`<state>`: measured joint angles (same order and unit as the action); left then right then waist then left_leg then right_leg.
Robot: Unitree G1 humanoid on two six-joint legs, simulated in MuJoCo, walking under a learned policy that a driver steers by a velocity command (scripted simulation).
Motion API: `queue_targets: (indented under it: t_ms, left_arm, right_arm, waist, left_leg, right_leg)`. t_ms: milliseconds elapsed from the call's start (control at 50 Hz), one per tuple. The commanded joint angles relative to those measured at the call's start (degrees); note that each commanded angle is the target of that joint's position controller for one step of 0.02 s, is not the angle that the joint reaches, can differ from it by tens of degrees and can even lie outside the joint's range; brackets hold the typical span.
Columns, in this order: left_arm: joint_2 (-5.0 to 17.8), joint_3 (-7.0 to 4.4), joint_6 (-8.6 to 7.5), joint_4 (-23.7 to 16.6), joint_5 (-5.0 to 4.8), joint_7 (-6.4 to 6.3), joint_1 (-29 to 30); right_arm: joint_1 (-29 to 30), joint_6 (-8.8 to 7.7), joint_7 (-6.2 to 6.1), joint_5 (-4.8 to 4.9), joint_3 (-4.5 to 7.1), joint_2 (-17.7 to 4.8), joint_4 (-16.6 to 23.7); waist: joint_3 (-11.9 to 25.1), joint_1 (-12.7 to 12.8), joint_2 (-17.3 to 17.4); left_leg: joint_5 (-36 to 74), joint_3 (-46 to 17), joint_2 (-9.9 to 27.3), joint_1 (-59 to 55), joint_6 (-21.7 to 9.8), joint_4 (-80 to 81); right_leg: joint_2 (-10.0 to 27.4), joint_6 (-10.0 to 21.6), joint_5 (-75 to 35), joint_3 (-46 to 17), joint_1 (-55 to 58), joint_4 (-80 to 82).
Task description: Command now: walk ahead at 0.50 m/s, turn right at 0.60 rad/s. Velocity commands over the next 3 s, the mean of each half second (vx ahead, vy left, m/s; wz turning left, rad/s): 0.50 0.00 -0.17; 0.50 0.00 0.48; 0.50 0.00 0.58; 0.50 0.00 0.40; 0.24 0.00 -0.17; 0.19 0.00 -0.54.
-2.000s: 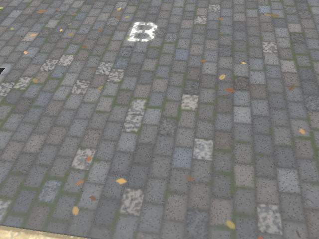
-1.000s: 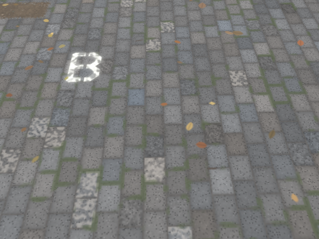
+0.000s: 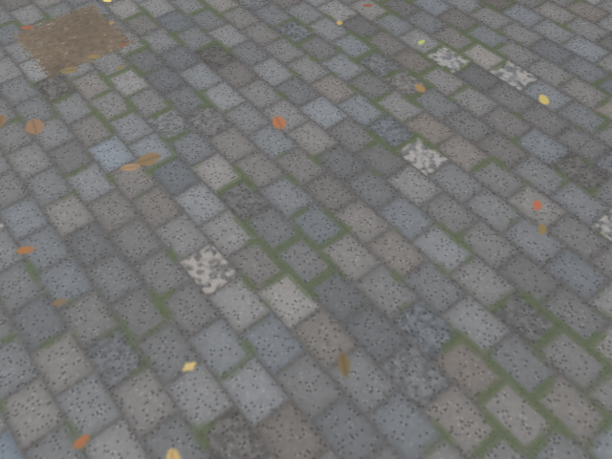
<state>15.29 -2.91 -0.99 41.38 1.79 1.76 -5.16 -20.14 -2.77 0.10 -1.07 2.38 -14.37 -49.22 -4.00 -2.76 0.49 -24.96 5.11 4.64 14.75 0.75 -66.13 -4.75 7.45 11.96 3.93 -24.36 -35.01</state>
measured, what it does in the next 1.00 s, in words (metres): walks ahead, turning left: left foot, then right foot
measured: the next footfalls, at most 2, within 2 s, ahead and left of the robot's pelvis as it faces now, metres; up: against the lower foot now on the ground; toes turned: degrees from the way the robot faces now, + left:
left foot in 0.48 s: +0.44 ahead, +0.08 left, +0.00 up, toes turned +0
right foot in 1.00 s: +0.74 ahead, -0.06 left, +0.00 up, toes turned +17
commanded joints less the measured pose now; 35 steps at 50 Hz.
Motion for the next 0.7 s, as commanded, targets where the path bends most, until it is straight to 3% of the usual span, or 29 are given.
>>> queue_targets:
  t_ms: [20, 40, 80, 140, 180, 260, 360, 400, 420, 460, 480, 500, 520, 540, 580, 620, 660, 700]
  left_arm:
    - [9.2, -3.16, -0.22, 0.89, -1.21, -1.7, -11.32]
    - [7.87, -2.66, -0.62, 0.67, -1.56, -1.8, -9.38]
    - [7.25, -2.32, -1.74, 0.62, -1.79, -1.4, -9.38]
    - [8.8, -2.81, -2.32, 1.72, -1.64, -1.18, -12.51]
    - [7.72, -2.38, -2.56, 2.87, -1.65, -1.18, -15.07]
    - [7.1, -1.77, -3.45, 5.14, -1.52, -1.31, -19.57]
    - [7.25, -1.15, -3.69, 7.48, -0.29, -2.24, -22.66]
    - [7.68, -1.01, -3.72, 8.04, 0.11, -2.81, -21.33]
    - [8.15, -0.97, -3.81, 8.08, 0.21, -3.06, -20.14]
    - [9.3, -1.06, -3.63, 8.54, 0.66, -3.29, -19.32]
    - [9.69, -1.0, -3.58, 8.22, 0.27, -3.36, -18.11]
    - [7.29, -0.09, -4.1, 5.68, -0.82, -3.29, -18.49]
    - [5.65, -0.17, -4.46, 4.93, -1.42, -2.56, -21.16]
    - [7.74, -0.19, -4.6, 4.07, 0.52, -2.35, -17.27]
    - [6.92, 0.24, -5.3, 2.36, 0.04, -1.64, -11.76]
    - [5.67, 0.65, -3.5, 1.71, 1.07, -1.4, -11.88]
    - [4.61, 1.01, -2.04, 1.32, 1.38, -1.17, -12.33]
    - [4.12, 1.29, -1.58, -0.16, 1.24, -1.03, -8.82]
  right_arm:
    - [4.06, -1.99, 0.17, -0.12, 1.19, -6.98, 7.33]
    - [2.43, -1.0, 0.2, -1.18, 1.15, -6.83, 7.05]
    - [0.99, 0.89, 0.6, -1.98, 1.18, -6.23, 6.76]
    - [5.73, 1.81, 0.91, -1.79, 1.0, -5.14, 8.48]
    - [9.38, 1.78, 1.13, -1.63, 0.83, -4.79, 9.21]
    - [15.39, 1.32, 1.62, -0.9, 0.48, -4.46, 10.35]
    - [21.96, 0.78, 2.43, -0.41, 0.01, -4.32, 12.58]
    - [20.62, 0.57, 2.63, -0.29, 0.09, -4.53, 12.45]
    - [18.17, 0.54, 2.42, -0.24, 0.29, -4.82, 11.68]
    - [7.59, 0.24, 1.54, -0.31, 1.35, -6.72, 8.26]
    - [-1.01, -0.25, 1.06, -0.92, 2.01, -7.81, 5.76]
    - [-9.13, -0.32, 0.32, -1.99, 3.63, -13.53, 4.51]
    - [-8.04, 0.26, 0.68, -0.48, 4.46, -15.52, 4.08]
    - [-2.91, 0.51, 1.35, 1.3, 4.17, -13.61, 4.85]
    - [2.05, 0.74, 1.22, 0.74, 3.02, -8.76, 5.4]
    - [2.66, 0.26, 0.81, 0.77, 2.47, -7.53, 4.58]
    - [1.32, -0.53, 0.85, 1.07, 2.77, -8.67, 4.06]
    - [0.08, -0.66, 0.72, 1.13, 3.14, -9.81, 3.73]
  waist:
    - [5.74, 4.24, -0.38]
    - [5.09, 2.02, -0.86]
    - [6.08, 0.68, -1.23]
    - [3.96, 1.6, -1.55]
    - [2.41, 3.06, -2.35]
    - [1.8, 5.93, -3.18]
    - [-1.19, 7.79, -3.2]
    - [-1.28, 6.23, -3.49]
    - [-0.04, 4.87, -4.03]
    - [6.0, 0.36, -4.63]
    - [10.23, -4.01, -3.64]
    - [16.69, -6.06, 3.27]
    - [21.11, -1.99, 15.28]
    - [15.17, -0.87, 5.5]
    - [4.52, 1.22, -1.86]
    - [2.77, 3.86, -1.1]
    - [3.62, 4.39, 0.79]
    - [2.79, 3.88, 1.45]
  left_leg:
    - [5.7, -6.18, 2.58, 24.83, -0.53, -4.22]
    - [5.64, -6.49, 3.04, 20.88, 0.11, -1.82]
    - [5.8, -5.94, 2.62, 17.76, 1.13, 0.85]
    - [11.53, -5.22, 2.2, 20.57, 2.24, 6.92]
    - [16.97, -4.77, 2.5, 23.55, 2.25, 12.84]
    - [24.86, -3.85, 1.92, 25.0, 0.27, 21.26]
    - [23.48, -2.17, -0.75, 25.68, -3.27, 28.88]
    - [19.78, -1.57, -2.99, 21.35, -5.27, 31.78]
    - [17.33, -0.52, -5.07, 16.66, -6.44, 32.76]
    - [13.55, 1.22, -9.5, 4.69, -8.78, 34.91]
    - [16.53, -1.09, -8.29, -7.18, -10.75, 38.45]
    - [13.72, -19.23, 4.7, -23.09, -16.18, 38.92]
    - [19.98, -48.24, 15.97, -32.72, -24.2, 46.43]
    - [17.38, -45.17, 14.02, -28.17, -23.43, 48.07]
    - [20.9, -32.62, 10.12, -13.73, -20.23, 51.06]
    - [26.89, -26.48, 5.6, -6.36, -17.77, 52.84]
    - [30.51, -23.63, 3.66, -4.03, -17.74, 53.72]
    - [29.46, -22.16, 2.16, -2.3, -17.42, 55.06]
  right_leg:
    - [17.63, 10.03, -15.26, -26.03, 24.75, 19.05]
    - [15.18, 9.23, -18.78, -22.98, 20.12, 19.92]
    - [13.19, 9.4, -22.44, -20.75, 16.81, 20.96]
    - [11.39, 8.91, -17.91, -20.17, 14.55, 23.37]
    - [11.35, 7.63, -17.62, -18.95, 16.7, 25.0]
    - [11.94, 4.14, -24.51, -15.6, 23.23, 25.02]
    - [14.7, 3.15, -28.7, -12.08, 30.42, 25.07]
    - [15.63, 2.17, -36.57, -9.63, 31.43, 23.0]
    - [15.51, 1.35, -46.19, -7.96, 31.36, 19.9]
    - [14.69, -0.09, -61.2, -5.44, 32.21, 5.5]
    - [13.36, -1.05, -55.87, -3.45, 26.39, -6.49]
    - [9.15, -3.01, -35.38, -0.4, 11.02, -26.08]
    - [-3.01, -5.53, 14.24, -2.08, -6.94, -44.17]
    - [1.54, -4.67, 12.15, -9.33, -13.03, -46.49]
    - [6.45, -4.92, 6.44, -8.5, -12.85, -39.44]
    - [8.25, -6.55, 6.39, -7.99, -8.41, -33.29]
    - [8.46, -8.05, 6.11, -6.49, -7.29, -29.19]
    - [8.86, -9.51, 2.85, -5.25, -8.72, -23.8]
